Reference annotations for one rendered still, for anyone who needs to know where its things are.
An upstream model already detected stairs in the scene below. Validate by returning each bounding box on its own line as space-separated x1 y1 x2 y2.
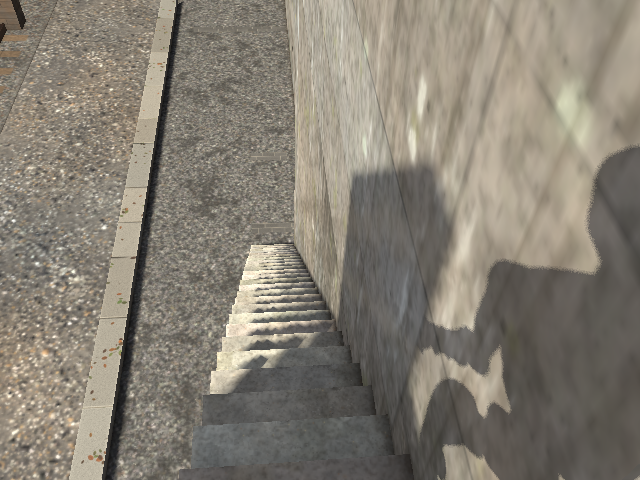
179 244 414 480

